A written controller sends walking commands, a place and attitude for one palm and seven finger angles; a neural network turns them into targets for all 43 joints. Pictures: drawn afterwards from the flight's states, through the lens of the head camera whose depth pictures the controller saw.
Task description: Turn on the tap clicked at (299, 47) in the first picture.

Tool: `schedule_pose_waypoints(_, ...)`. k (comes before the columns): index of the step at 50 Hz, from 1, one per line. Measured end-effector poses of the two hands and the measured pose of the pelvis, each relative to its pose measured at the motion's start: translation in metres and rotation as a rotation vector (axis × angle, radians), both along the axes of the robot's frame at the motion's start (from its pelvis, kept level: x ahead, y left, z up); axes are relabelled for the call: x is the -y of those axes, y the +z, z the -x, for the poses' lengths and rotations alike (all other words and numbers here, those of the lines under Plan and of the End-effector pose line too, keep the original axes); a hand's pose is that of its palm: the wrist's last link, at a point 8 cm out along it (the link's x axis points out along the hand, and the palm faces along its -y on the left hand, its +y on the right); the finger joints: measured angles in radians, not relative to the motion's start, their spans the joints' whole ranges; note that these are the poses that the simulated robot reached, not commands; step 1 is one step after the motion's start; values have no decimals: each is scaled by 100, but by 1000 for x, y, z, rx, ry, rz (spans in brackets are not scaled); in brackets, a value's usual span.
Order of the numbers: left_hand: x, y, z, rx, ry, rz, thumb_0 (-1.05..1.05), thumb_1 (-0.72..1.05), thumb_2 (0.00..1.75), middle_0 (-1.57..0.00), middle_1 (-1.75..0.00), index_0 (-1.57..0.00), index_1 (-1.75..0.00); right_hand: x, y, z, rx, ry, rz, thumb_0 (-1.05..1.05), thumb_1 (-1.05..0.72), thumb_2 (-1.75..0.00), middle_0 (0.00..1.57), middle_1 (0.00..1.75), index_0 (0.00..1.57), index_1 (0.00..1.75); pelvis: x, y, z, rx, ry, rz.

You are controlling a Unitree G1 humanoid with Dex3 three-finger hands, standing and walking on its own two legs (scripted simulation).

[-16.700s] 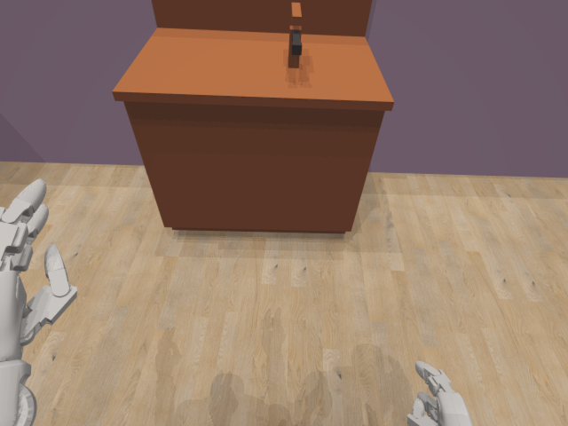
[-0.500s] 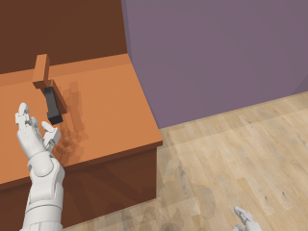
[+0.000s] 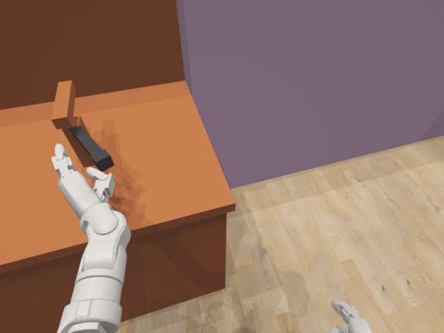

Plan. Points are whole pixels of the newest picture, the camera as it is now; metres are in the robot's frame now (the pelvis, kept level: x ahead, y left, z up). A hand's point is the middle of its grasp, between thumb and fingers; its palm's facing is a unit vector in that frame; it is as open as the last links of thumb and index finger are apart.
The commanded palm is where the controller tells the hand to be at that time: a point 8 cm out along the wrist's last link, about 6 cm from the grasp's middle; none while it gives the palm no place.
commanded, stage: push the lever round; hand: left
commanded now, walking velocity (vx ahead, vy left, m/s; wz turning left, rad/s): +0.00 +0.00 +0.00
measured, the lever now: (102, 160) +0.40 +0.26 +0.10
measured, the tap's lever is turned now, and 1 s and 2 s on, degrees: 25 55 86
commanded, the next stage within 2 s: lift the hand up off the lever in 1.48 s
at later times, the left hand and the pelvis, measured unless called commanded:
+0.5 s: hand (127, 169) +0.38 +0.21 +0.09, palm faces +0.79 -0.61 -0.06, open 7.7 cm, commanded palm +0.33 +0.23 +0.09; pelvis +0.00 -0.01 +0.00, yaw +0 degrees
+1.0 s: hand (142, 154) +0.43 +0.19 +0.09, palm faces +0.84 -0.53 -0.11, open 7.8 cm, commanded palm +0.38 +0.21 +0.09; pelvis +0.00 -0.01 -0.01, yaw +0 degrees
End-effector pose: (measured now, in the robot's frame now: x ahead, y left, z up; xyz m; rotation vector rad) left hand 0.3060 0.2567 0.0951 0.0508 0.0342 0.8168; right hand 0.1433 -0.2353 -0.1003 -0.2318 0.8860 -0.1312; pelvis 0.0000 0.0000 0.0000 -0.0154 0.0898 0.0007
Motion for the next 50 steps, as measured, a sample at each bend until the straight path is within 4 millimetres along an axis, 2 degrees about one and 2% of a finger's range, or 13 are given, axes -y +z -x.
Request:
schedule_pose_waypoints(18,21,3,-11,-12,80,10,3,92,91,-16,-15,-16,-15,5,-5,9,-37,-5,-11,1,-91,-90,20,30,20,30,5,-1,3,-3,2,0)
schedule_pose_waypoints(29,35,3,-29,-39,122,30,2,91,91,-16,-15,-16,-15,7,-11,16,-69,-4,-23,1,-91,-90,20,30,20,30,8,-2,4,-24,2,-2)
schedule_pose_waypoints(39,43,2,-43,-66,161,29,2,90,90,-16,-15,-16,-15,12,-19,32,-123,-9,-32,1,-91,-90,20,30,20,30,10,-5,4,-45,4,-1)
schedule_pose_waypoints(50,51,0,-68,-94,197,36,2,90,91,-16,-15,-16,-15,20,-29,55,-199,-31,-36,1,-91,-90,20,30,20,30,13,-8,0,-87,0,-3)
